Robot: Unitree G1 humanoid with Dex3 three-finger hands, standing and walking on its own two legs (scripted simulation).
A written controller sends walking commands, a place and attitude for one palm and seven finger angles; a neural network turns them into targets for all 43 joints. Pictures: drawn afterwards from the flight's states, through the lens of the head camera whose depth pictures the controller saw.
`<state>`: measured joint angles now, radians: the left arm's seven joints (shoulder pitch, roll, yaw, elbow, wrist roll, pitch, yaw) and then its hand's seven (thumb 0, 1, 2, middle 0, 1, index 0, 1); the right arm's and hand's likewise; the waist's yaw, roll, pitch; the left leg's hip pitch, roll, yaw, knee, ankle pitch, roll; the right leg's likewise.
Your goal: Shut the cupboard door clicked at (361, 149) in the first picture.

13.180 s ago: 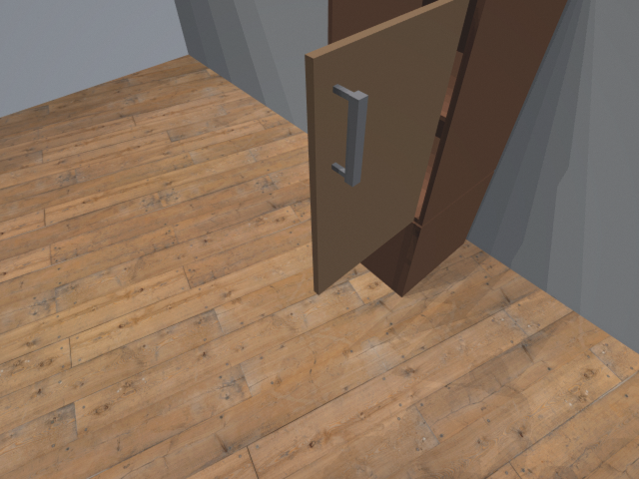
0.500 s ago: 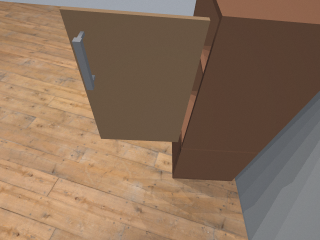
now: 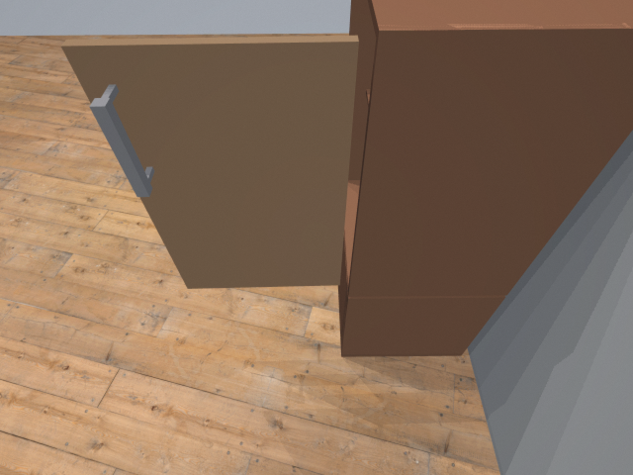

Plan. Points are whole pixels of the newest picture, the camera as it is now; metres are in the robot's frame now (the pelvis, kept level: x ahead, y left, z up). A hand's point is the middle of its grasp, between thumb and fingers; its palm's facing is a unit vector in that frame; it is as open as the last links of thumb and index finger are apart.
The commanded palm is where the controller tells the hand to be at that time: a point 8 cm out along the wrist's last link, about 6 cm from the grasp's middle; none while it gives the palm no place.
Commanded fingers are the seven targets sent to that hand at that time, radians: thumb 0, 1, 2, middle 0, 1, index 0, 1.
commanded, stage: come to a stop and stand still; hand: left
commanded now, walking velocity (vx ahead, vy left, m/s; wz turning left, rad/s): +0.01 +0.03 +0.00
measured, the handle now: (128, 144) +0.53 +0.31 +0.11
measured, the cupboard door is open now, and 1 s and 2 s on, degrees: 91 91 91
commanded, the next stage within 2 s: look again from close up in 0.54 s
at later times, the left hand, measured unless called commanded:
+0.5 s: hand out of the picture -0.01 +0.23 -0.17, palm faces +0.00 -0.97 -0.25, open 7.4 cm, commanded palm none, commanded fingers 0.00 0.90 0.90 -0.20 -0.30 -0.20 -0.30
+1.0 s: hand out of the picture +0.03 +0.19 -0.17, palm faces -0.04 -0.98 -0.21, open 7.4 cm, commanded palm none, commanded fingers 0.00 0.90 0.90 -0.20 -0.30 -0.20 -0.30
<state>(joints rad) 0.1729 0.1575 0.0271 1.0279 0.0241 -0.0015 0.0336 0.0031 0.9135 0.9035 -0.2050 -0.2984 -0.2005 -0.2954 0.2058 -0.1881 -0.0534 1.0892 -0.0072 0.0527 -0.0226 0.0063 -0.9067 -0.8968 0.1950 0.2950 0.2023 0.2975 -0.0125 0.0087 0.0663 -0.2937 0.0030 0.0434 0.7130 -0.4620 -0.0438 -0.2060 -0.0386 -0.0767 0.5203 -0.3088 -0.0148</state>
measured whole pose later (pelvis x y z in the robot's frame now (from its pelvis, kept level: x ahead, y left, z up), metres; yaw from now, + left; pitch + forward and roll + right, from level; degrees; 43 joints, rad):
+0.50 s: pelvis -0.02 +0.04 +0.00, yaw -1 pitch -1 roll +0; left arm 0.31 0.18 0.00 1.07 0.03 0.01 0.02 0.01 0.90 0.90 -0.20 -0.30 -0.20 -0.30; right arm 0.27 -0.20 0.00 1.00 -0.02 -0.01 -0.02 0.01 -0.93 -0.90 0.20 0.30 0.20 0.30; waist 0.01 0.03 0.01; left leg -0.20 -0.03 0.10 0.49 -0.27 0.06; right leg -0.22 -0.08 -0.03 0.52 -0.28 0.03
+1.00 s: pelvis +0.00 +0.01 +0.00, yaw -2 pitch +0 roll +1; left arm 0.22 0.18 -0.01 1.10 0.02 -0.01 0.02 0.01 0.90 0.90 -0.21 -0.30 -0.20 -0.30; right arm 0.25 -0.19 0.02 1.12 -0.02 -0.03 -0.02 0.01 -0.90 -0.90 0.20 0.30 0.20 0.30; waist 0.00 0.00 0.03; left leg -0.15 0.00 0.09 0.41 -0.26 0.02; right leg -0.18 -0.04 -0.04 0.46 -0.28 0.01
